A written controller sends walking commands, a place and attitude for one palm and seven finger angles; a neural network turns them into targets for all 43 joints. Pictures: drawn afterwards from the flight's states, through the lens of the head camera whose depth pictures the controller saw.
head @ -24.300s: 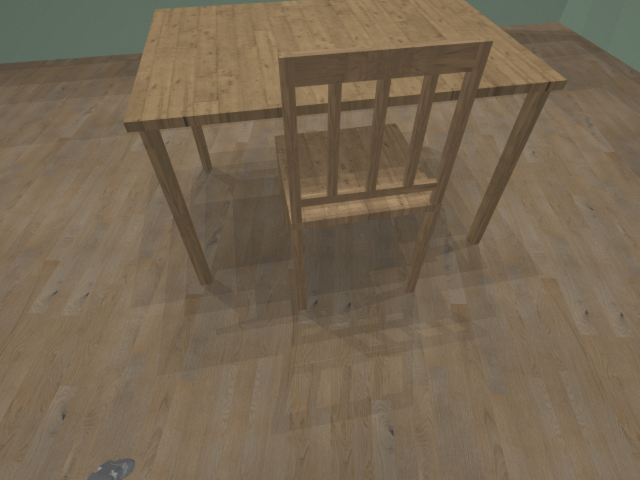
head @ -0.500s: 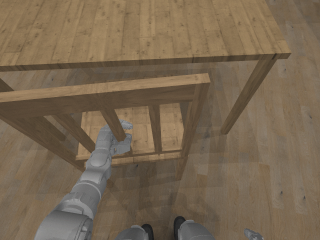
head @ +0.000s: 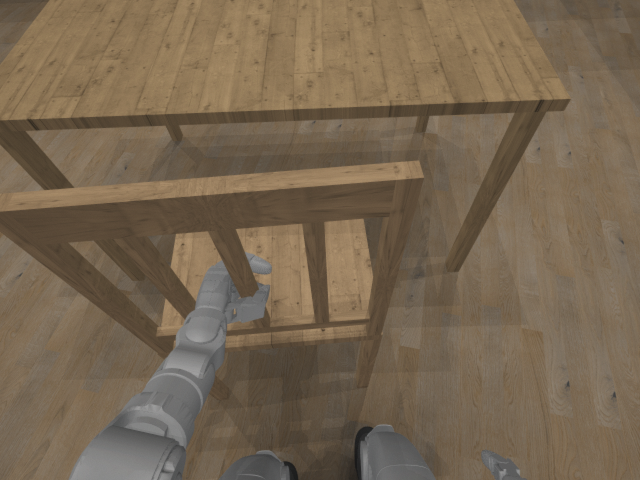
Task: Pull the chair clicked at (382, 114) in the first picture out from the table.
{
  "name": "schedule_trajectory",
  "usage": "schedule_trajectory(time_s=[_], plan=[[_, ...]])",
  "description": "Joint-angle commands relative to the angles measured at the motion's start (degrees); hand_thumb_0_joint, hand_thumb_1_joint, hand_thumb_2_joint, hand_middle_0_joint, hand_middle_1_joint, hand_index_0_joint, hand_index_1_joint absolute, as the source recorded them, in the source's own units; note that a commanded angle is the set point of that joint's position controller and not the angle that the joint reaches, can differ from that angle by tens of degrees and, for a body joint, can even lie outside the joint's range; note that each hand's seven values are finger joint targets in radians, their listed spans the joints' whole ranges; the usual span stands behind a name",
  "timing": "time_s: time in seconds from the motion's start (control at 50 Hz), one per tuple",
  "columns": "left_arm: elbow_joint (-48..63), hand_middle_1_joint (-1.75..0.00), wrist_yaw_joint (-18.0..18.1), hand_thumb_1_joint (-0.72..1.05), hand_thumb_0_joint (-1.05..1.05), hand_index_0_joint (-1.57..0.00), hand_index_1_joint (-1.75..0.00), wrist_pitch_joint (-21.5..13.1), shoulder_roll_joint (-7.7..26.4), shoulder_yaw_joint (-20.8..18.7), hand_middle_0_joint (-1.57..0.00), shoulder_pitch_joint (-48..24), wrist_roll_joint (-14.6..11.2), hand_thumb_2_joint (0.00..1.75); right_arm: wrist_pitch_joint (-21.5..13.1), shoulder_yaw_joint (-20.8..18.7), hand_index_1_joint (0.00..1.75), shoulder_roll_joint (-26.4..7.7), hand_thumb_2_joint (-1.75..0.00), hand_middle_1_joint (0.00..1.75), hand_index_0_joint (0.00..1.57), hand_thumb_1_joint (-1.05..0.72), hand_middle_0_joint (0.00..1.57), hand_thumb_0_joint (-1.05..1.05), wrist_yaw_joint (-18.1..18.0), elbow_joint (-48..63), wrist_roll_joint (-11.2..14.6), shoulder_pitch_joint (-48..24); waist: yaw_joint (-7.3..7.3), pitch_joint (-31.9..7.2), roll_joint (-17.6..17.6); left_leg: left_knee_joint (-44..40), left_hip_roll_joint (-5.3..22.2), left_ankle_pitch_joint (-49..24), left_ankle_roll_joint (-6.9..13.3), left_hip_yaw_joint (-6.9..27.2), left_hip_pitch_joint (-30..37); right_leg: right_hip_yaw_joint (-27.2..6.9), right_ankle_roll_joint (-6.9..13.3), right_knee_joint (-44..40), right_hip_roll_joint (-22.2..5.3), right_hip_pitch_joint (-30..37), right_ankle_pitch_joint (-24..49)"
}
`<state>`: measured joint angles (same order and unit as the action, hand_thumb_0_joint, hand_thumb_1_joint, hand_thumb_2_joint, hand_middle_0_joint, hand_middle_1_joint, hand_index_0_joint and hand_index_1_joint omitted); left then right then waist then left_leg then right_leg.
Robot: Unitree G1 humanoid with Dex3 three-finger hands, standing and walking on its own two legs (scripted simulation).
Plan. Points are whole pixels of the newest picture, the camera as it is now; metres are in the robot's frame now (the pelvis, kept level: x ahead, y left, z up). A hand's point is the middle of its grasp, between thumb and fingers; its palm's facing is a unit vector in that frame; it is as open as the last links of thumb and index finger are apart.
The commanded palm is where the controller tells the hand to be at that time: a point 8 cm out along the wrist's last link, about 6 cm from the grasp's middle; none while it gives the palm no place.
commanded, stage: step backward, pulling the chair out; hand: left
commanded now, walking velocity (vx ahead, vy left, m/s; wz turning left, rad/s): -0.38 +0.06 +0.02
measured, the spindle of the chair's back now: (246, 283) +0.38 +0.12 -0.05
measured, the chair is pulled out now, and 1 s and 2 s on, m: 0.21 0.33 0.52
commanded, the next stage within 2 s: none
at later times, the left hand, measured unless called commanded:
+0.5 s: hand (244, 330) +0.31 +0.11 -0.05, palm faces -0.10 -0.98 -0.18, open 5.7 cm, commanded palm +0.31 +0.17 -0.05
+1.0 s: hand (230, 381) +0.24 +0.12 -0.05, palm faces -0.07 -0.98 -0.19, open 5.7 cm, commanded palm +0.23 +0.18 -0.05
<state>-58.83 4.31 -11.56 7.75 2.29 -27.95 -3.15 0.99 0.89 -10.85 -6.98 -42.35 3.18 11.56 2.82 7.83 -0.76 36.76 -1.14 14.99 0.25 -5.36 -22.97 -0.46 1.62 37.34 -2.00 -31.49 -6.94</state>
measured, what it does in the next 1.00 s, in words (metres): walks backwards: left foot, then right foot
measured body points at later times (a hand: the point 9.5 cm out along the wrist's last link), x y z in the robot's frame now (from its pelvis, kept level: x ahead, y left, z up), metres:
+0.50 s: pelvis -0.05 +0.02 +0.01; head +0.04 +0.01 +0.44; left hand +0.31 +0.17 -0.04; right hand +0.00 -0.25 -0.13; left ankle -0.12 +0.17 -0.70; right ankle +0.05 -0.09 -0.72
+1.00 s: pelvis -0.13 +0.02 +0.01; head -0.03 +0.01 +0.44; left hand +0.24 +0.18 -0.04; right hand -0.02 -0.24 -0.13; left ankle -0.17 +0.16 -0.72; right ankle +0.01 -0.09 -0.72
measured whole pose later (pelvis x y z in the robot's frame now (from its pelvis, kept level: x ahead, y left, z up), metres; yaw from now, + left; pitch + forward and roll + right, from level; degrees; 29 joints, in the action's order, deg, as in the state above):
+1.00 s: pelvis -0.13 +0.02 +0.01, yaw +4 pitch +4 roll +1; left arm -57.8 5.2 -10.8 6.8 1.0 -32.2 0.0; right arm -1.0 -0.5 -15.0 -6.1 -43.6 2.6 8.9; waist 4.4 8.8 0.2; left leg 34.4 1.2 21.2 -2.3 -1.0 -18.1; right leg 2.1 -0.2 29.9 -3.8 -31.2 -2.9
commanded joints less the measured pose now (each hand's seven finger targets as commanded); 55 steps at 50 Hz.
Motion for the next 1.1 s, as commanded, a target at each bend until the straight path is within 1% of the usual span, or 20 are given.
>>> schedule_trajectory(time_s=[0.0,0.08,0.14,0.26,0.3,0.34,0.36,0.42,0.46,0.5,0.58,0.62,0.66,0.72,0.76,0.8,0.86,0.94,1.04,1.08], plan=[[10.8,-1.45,2.2,0.9,0.0,-0.5,-1.45,-5.4,12.1,-3.0,-0.5,-19.2,2.3,0.9,-3.3,-4.2,0.3,-10.5,-0.9,0.3,0.2,-0.9,0.2,0.0,-0.3,4.6,0.3,3.6,-1.22,-19.6,-7.0,2.7,3.2,17.3,-0.1,7.0,-2.5,-19.2,4.1,-17.6,-12.9,8.4,-23.0],[9.0,-1.45,2.5,0.9,0.0,-0.5,-1.45,-4.4,12.3,-4.7,-0.5,-18.9,3.0,0.9,-5.0,-3.8,0.3,-10.0,-0.9,0.3,0.2,-0.9,0.2,0.0,1.2,3.7,0.4,3.8,-1.79,-25.7,-14.8,22.2,0.2,17.2,-1.7,9.9,-2.1,-21.8,7.6,-24.2,-19.4,15.8,-15.5],[10.4,-1.45,2.2,0.9,0.0,-0.5,-1.45,-3.9,11.8,-5.0,-0.5,-19.7,2.5,0.9,-5.4,-2.8,0.3,-9.5,-0.9,0.3,0.2,-0.9,0.2,0.0,1.8,3.4,0.4,4.0,-0.5,-29.9,-8.9,12.2,0.7,15.8,-1.9,7.8,4.6,-12.1,5.0,-18.7,-15.6,17.7,-4.9],[14.0,-1.45,1.2,0.9,0.0,-0.5,-1.45,-2.1,9.8,-3.4,-0.5,-17.5,2.7,0.9,-5.3,-3.6,0.3,-11.2,-0.9,0.3,0.2,-0.9,0.2,0.0,1.4,4.1,0.0,7.8,0.57,-29.2,-7.3,-12.9,2.5,6.9,-0.9,3.6,8.6,-7.4,0.1,-15.9,-11.1,21.3,-4.5],[17.0,-1.45,0.7,0.9,0.0,-0.5,-1.45,-1.8,8.3,-2.8,-0.5,-16.6,3.2,0.9,-4.1,-4.4,0.3,-12.3,-0.9,0.3,0.2,-0.9,0.2,0.0,1.1,6.5,-0.4,7.5,0.39,-29.5,0.2,-17.9,8.0,0.4,0.8,8.5,7.4,-3.2,-2.2,-7.7,-5.4,23.1,2.3],[23.0,-1.45,0.3,0.9,0.0,-0.5,-1.45,-2.6,7.1,-1.5,-0.5,-18.9,3.6,0.9,-2.5,-4.6,0.3,-12.0,-0.9,0.3,0.2,-0.9,0.2,0.0,1.2,10.1,-1.5,2.8,0.1,-24.1,19.2,-18.0,14.9,-7.7,4.0,14.3,0.3,-0.8,-2.3,8.6,-2.5,20.4,0.1],[23.2,-1.45,0.2,0.9,0.0,-0.5,-1.45,-2.5,6.6,-2.0,-0.5,-18.9,4.0,0.9,-1.8,-4.6,0.3,-11.0,-0.9,0.3,0.2,-0.9,0.2,0.0,1.4,10.6,-1.9,1.3,-0.49,-20.8,19.6,-15.9,16.9,-15.0,4.3,14.3,-1.9,-0.6,-1.7,12.5,-2.1,19.4,-1.1],[20.5,-1.45,0.5,0.9,0.0,-0.5,-1.45,-2.6,5.2,-2.0,-0.5,-20.3,3.8,0.9,-1.2,-5.9,0.3,-10.9,-0.9,0.3,0.2,-0.9,0.2,0.0,2.0,8.2,-0.9,6.6,0.06,-27.2,-0.8,4.5,13.8,-39.6,-0.5,10.0,10.1,-2.5,1.8,-3.6,-4.5,24.1,25.7],[17.9,-1.45,0.7,0.9,0.0,-0.5,-1.45,-3.0,6.7,-2.7,-0.5,-24.9,3.4,0.9,-1.7,-5.9,0.3,-10.8,-0.9,0.3,0.2,-0.9,0.2,0.0,1.8,6.0,-0.4,7.5,0.8,-33.8,-14.5,17.7,4.3,0.8,-4.4,6.9,0.5,-13.8,10.8,-5.8,-15.2,39.3,59.7],[11.9,-1.45,0.1,0.9,0.0,-0.5,-1.45,-1.3,7.9,-2.7,-0.5,-21.6,3.5,0.9,-2.5,-4.9,0.3,-10.3,-0.9,0.3,0.2,-0.9,0.2,0.0,1.4,4.8,-0.2,6.2,-0.05,-27.5,-10.5,14.1,5.6,15.9,-3.7,11.9,-1.2,-13.2,10.5,-8.6,-19.9,29.6,48.4],[15.9,-1.45,0.6,0.9,0.0,-0.5,-1.45,-1.3,7.9,-0.9,-0.5,-19.8,2.4,0.9,-1.6,-3.4,0.3,-10.6,-0.9,0.3,0.2,-0.9,0.2,0.0,0.1,4.4,-0.7,3.8,0.7,-29.9,5.3,-15.1,7.5,-5.2,-2.2,5.3,11.3,-4.3,0.6,-3.2,-10.8,22.1,17.7],[18.5,-1.45,0.9,0.9,0.0,-0.5,-1.45,-1.4,4.9,-0.1,-0.5,-19.0,2.2,0.9,-0.7,-4.7,0.3,-12.2,-0.9,0.3,0.2,-0.9,0.2,0.0,0.2,6.8,-1.5,2.5,-0.42,-28.6,15.2,-12.4,17.2,-20.3,3.7,14.4,6.6,1.2,-2.4,6.6,-1.9,19.3,1.4],[21.1,-1.45,0.4,0.9,0.0,-0.5,-1.45,-2.5,5.2,-0.4,-0.5,-21.4,3.6,0.9,-0.3,-4.6,0.3,-10.4,-0.9,0.3,0.2,-0.9,0.2,0.0,1.6,8.3,-2.6,-0.1,-0.99,-22.0,18.1,-15.7,18.9,-7.3,5.2,13.3,-2.7,1.9,-1.8,9.1,-0.9,20.7,-13.4],[18.7,-1.45,0.8,0.9,0.0,-0.5,-1.45,-3.4,6.5,-1.7,-0.5,-21.7,3.4,0.9,-0.7,-4.7,0.3,-9.9,-0.9,0.3,0.2,-0.9,0.2,0.0,1.1,6.6,-1.4,1.5,-0.17,-22.7,2.0,-7.9,16.0,-13.1,3.2,10.5,0.0,-0.5,-1.8,0.9,-2.4,23.8,3.3],[16.6,-1.45,1.1,0.9,0.0,-0.5,-1.45,-4.5,9.6,-2.9,-0.5,-22.0,3.6,0.9,-1.4,-5.5,0.3,-9.1,-0.9,0.3,0.2,-0.9,0.2,0.0,0.4,5.3,-0.9,3.5,1.29,-27.8,-12.5,0.8,7.3,-4.9,-2.0,3.5,6.2,-10.3,0.6,-10.6,-11.2,22.5,17.2],[13.3,-1.45,1.0,0.9,0.0,-0.5,-1.45,-4.1,11.0,-2.5,-0.5,-21.9,3.6,0.9,-2.3,-4.9,0.3,-8.9,-0.9,0.3,0.2,-0.9,0.2,0.0,0.5,3.9,-0.5,2.5,-0.54,-24.6,-14.5,11.5,3.2,14.9,-2.8,5.3,5.7,-14.9,4.4,-20.5,-17.2,13.6,-2.3],[11.3,-1.45,1.5,0.9,0.0,-0.5,-1.45,-3.9,11.5,-4.5,-0.5,-20.7,4.2,0.9,-3.3,-3.7,0.3,-8.3,-0.9,0.3,0.2,-0.9,0.2,0.0,0.9,2.6,-0.6,1.6,-1.41,-26.3,-10.8,14.3,2.8,13.7,-2.5,7.6,3.7,-13.2,5.5,-19.6,-16.9,18.0,1.1],[11.8,-1.45,1.5,0.9,0.0,-0.5,-1.45,-2.7,10.5,-3.6,-0.5,-19.8,3.2,0.9,-3.9,-3.0,0.3,-9.5,-0.9,0.3,0.2,-0.9,0.2,0.0,0.2,2.4,-0.4,3.4,-0.5,-29.5,-6.0,-8.5,3.6,5.4,-2.2,4.2,9.4,-8.3,1.8,-13.5,-13.9,22.8,8.9],[17.9,-1.45,0.8,0.9,0.0,-0.5,-1.45,-2.4,6.3,-0.4,-0.5,-24.0,3.2,0.9,-1.6,-4.3,0.3,-11.0,-0.9,0.3,0.2,-0.9,0.2,0.0,0.2,6.9,-1.9,1.1,-0.34,-24.9,17.9,-15.2,17.1,-22.0,2.8,11.7,6.7,-0.2,-1.9,7.2,-3.8,18.8,2.4],[18.6,-1.45,1.0,0.9,0.0,-0.5,-1.45,-2.6,7.3,-2.2,-0.5,-24.9,3.5,0.9,-0.7,-4.4,0.3,-10.5,-0.9,0.3,0.2,-0.9,0.2,0.0,0.7,7.1,-2.1,0.7,-1.06,-21.8,16.6,-13.8,19.4,-26.4,4.2,13.0,5.2,-0.3,-1.2,9.4,-2.7,17.3,-9.4]])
